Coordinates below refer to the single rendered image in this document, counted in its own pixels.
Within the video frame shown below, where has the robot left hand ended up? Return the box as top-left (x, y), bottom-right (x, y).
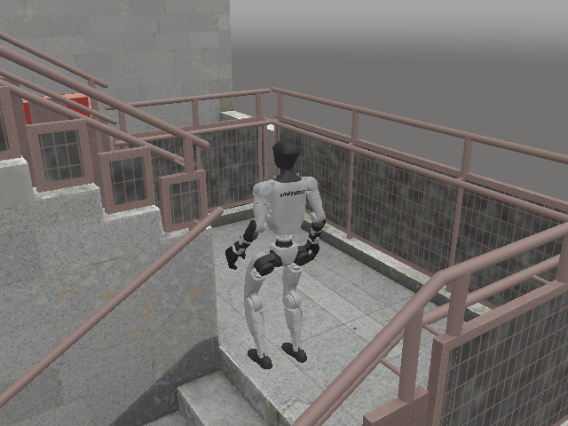
top-left (225, 246), bottom-right (246, 270)

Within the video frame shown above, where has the robot left foot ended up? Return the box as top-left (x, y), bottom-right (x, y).
top-left (248, 349), bottom-right (272, 369)

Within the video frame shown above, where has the robot head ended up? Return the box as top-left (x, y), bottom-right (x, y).
top-left (272, 140), bottom-right (302, 183)

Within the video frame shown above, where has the left robot forearm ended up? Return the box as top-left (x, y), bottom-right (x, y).
top-left (233, 220), bottom-right (258, 255)

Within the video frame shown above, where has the robot right hand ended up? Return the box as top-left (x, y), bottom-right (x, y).
top-left (303, 240), bottom-right (320, 263)

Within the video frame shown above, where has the robot left upper arm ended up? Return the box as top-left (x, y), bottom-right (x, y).
top-left (252, 180), bottom-right (272, 233)

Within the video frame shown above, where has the right robot forearm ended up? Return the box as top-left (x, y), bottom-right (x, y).
top-left (309, 214), bottom-right (326, 244)

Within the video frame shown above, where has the robot right upper arm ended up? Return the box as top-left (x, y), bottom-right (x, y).
top-left (301, 177), bottom-right (326, 223)

